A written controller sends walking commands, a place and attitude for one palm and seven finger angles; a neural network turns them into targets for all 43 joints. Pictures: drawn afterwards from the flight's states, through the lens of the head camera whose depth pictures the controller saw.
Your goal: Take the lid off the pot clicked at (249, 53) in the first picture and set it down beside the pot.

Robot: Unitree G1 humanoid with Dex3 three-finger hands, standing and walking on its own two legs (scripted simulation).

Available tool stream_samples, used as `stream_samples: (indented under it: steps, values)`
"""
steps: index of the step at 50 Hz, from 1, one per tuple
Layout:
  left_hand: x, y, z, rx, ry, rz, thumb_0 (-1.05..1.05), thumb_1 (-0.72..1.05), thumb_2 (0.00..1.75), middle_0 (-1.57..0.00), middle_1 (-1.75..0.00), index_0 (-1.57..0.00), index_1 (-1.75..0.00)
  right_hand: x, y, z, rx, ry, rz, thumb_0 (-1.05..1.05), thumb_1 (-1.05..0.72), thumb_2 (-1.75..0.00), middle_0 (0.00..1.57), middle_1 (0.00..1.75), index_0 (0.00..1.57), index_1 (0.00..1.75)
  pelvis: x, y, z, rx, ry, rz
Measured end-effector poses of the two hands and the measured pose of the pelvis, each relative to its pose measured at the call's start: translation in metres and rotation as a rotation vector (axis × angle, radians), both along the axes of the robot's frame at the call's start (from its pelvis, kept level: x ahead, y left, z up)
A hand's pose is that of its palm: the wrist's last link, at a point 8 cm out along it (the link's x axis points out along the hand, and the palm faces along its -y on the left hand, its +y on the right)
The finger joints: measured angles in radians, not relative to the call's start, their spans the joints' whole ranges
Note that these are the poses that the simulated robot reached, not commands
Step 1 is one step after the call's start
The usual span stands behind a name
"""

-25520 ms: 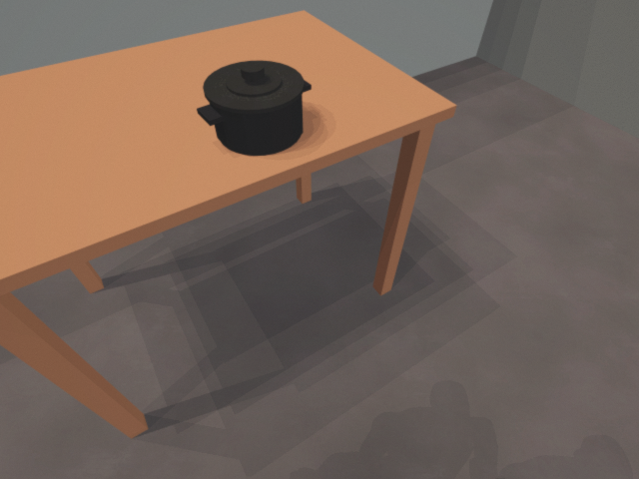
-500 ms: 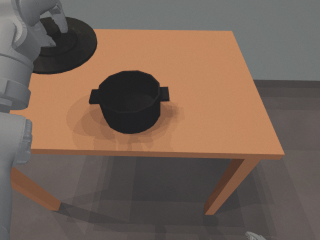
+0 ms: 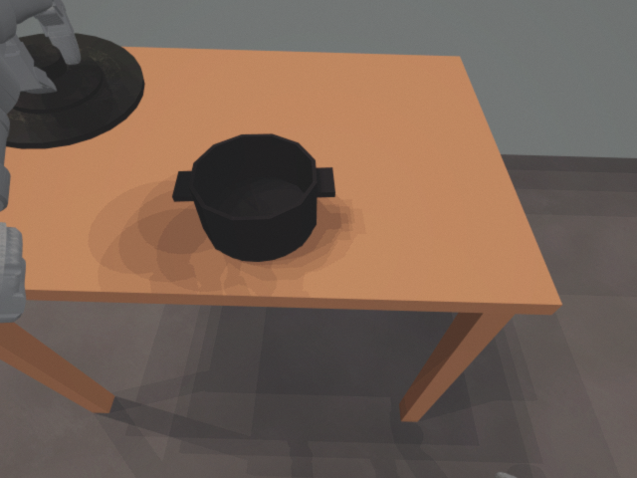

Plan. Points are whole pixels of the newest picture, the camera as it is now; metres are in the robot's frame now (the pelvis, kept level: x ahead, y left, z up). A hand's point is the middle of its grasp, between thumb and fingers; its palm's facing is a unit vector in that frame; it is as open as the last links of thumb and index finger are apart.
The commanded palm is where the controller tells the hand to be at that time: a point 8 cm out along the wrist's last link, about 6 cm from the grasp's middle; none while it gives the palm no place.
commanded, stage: move the lid sideways beside the pot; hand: left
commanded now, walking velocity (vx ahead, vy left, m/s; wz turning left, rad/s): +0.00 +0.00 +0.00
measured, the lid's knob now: (41, 62) +0.50 +0.29 +0.26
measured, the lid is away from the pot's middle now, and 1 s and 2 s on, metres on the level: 0.21 0.24 0.22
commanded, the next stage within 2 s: lower the lid onto the table in 0.36 s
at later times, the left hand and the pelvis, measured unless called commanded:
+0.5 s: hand out of the picture +0.47 +0.31 +0.28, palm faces -0.20 -0.06 -0.98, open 7.4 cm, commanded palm +0.46 +0.30 +0.34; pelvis +0.01 -0.01 +0.00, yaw +0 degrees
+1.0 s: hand (23, 88) +0.48 +0.31 +0.24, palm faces -0.26 -0.12 -0.96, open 7.4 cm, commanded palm +0.47 +0.30 +0.31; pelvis +0.01 -0.01 +0.00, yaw -1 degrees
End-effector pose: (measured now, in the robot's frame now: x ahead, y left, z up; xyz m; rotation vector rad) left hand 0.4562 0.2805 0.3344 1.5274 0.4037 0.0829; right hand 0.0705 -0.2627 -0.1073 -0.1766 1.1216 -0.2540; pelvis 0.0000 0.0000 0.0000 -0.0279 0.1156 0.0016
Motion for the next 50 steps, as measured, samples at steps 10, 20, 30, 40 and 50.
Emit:
stream_samples:
  steps: [10,20,30,40,50]
  values:
    - [0.000,0.019,0.003,0.005,0.004,0.042,-0.05,0.27,0.78,-0.79,-1.00,-0.66,-0.89,-0.012,-0.006,-0.002,-0.006,0.047,-0.025,0.01,-0.90,-0.90,0.20,0.30,0.20,0.30,0.004,-0.002,0.000,-0.002,0.009,-0.002]
    - [0.002,0.026,0.001,0.012,0.009,0.050,-0.05,0.27,0.78,-0.79,-1.00,-0.66,-0.89,-0.011,-0.009,-0.003,-0.013,0.067,-0.030,0.01,-0.90,-0.90,0.20,0.30,0.20,0.30,0.007,-0.005,0.000,-0.003,0.016,-0.002]
    - [0.005,0.028,-0.003,-0.024,0.025,0.097,-0.05,0.27,0.78,-0.79,-1.00,-0.65,-0.89,-0.003,-0.010,-0.002,-0.003,0.043,-0.024,0.01,-0.90,-0.90,0.20,0.30,0.20,0.30,0.009,-0.006,0.000,-0.004,0.018,-0.002]
    - [0.010,0.027,-0.023,-0.033,0.074,0.109,-0.06,0.27,0.78,-0.79,-1.00,-0.65,-0.89,-0.006,-0.011,-0.001,-0.011,0.037,-0.033,0.01,-0.90,-0.90,0.20,0.30,0.20,0.30,0.009,-0.008,0.000,-0.005,0.017,-0.005]
    - [0.015,0.028,-0.033,-0.048,0.074,0.082,-0.05,0.27,0.78,-0.79,-1.00,-0.65,-0.89,-0.020,-0.014,-0.001,-0.025,0.062,-0.058,0.01,-0.90,-0.90,0.20,0.30,0.20,0.30,0.011,-0.007,-0.001,-0.007,0.021,-0.010]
